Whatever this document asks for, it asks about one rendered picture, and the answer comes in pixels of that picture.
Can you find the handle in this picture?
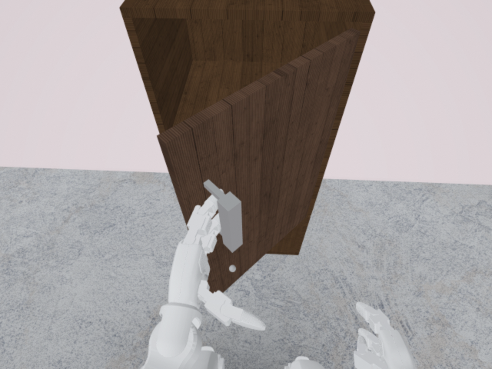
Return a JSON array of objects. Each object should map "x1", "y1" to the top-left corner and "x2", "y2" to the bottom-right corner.
[{"x1": 204, "y1": 179, "x2": 243, "y2": 253}]

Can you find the left robot forearm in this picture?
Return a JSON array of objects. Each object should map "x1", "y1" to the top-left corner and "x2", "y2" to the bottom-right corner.
[{"x1": 141, "y1": 303, "x2": 203, "y2": 369}]

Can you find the right robot hand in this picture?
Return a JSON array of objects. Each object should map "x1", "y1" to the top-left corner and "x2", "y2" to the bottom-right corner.
[{"x1": 354, "y1": 302, "x2": 416, "y2": 369}]

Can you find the left robot hand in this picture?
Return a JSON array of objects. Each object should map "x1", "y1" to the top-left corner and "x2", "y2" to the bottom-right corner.
[{"x1": 168, "y1": 189, "x2": 265, "y2": 331}]

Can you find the cupboard door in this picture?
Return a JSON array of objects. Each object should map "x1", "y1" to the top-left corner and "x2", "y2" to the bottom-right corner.
[{"x1": 157, "y1": 28, "x2": 361, "y2": 294}]

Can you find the robot left thigh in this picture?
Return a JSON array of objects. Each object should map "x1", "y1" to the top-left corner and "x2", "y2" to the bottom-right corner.
[{"x1": 191, "y1": 351, "x2": 224, "y2": 369}]

